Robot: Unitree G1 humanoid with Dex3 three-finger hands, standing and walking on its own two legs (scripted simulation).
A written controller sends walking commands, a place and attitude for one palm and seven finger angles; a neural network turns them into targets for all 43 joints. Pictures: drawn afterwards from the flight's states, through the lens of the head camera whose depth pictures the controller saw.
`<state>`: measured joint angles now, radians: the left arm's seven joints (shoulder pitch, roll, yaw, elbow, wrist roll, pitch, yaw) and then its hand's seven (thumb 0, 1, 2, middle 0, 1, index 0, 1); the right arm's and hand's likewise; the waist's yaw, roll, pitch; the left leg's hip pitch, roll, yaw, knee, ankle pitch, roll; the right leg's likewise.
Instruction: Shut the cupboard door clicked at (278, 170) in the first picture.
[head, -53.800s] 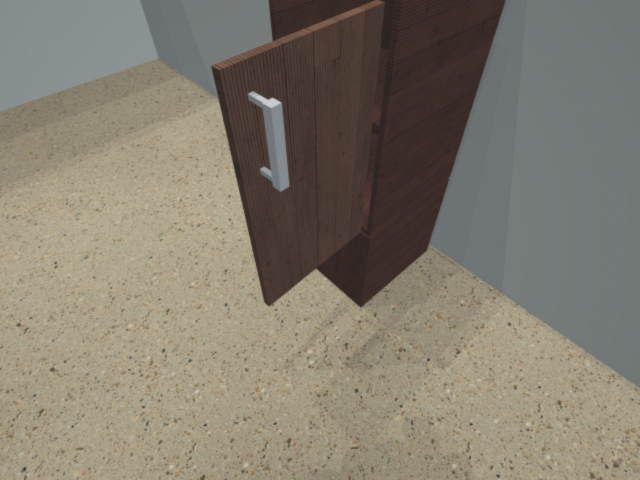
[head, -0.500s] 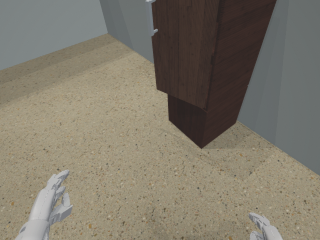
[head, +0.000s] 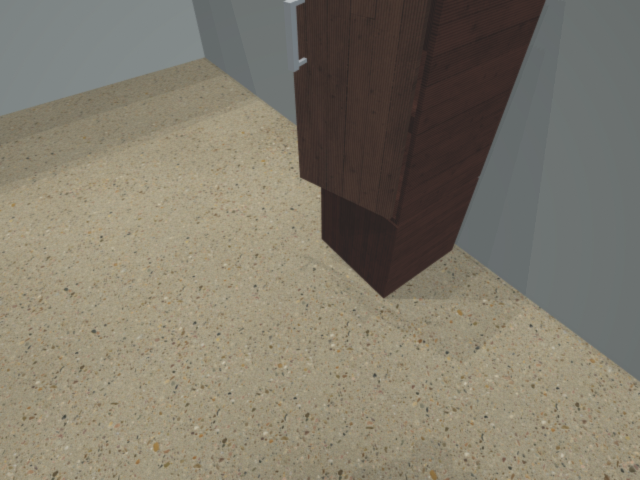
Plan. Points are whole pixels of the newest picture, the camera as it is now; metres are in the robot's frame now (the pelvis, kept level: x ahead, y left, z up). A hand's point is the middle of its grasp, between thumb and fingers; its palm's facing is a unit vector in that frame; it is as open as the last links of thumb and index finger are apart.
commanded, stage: let the arm hang, fingers relaxed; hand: left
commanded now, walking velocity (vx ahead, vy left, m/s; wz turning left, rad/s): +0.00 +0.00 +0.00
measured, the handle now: (296, 35) +1.03 +0.12 +0.12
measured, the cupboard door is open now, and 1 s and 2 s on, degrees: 16 16 16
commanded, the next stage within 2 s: look to check the result in 0.46 s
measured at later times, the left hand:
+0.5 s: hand out of the picture +0.08 +0.20 -0.16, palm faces -0.01 -0.97 -0.25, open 7.4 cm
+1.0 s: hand out of the picture +0.09 +0.22 -0.15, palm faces +0.00 -0.95 -0.31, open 7.4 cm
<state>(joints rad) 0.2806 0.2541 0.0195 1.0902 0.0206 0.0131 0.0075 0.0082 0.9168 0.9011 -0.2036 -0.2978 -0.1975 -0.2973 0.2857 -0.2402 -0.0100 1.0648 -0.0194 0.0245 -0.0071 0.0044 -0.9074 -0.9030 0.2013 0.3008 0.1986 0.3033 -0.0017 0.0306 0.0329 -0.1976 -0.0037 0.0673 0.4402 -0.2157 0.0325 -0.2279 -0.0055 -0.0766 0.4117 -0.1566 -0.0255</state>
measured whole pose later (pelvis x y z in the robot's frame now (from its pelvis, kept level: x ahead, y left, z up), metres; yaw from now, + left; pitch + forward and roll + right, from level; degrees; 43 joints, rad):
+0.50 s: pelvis +0.02 +0.00 +0.01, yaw +0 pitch -2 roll +0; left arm 0.17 0.23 0.01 1.12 0.02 -0.01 0.00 0.01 0.90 0.90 -0.20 -0.30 -0.20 -0.30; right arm 0.21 -0.26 0.00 1.12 -0.02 0.00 -0.01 0.00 -0.91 -0.90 0.20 0.30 0.20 0.30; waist -0.01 0.01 0.02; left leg -0.12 -0.01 0.07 0.35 -0.20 0.02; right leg -0.17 0.00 -0.07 0.35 -0.16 -0.03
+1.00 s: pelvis +0.04 -0.01 +0.01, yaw +0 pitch -1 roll +0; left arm 0.17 0.28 0.01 1.14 0.02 -0.02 0.00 0.01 0.90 0.90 -0.20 -0.30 -0.20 -0.30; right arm 0.15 -0.29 0.00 1.12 -0.02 0.00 -0.01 0.00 -0.91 -0.90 0.20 0.30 0.20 0.30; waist 0.00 0.02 0.02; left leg -0.08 0.00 0.06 0.31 -0.20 0.01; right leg -0.12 0.01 -0.08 0.31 -0.17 -0.04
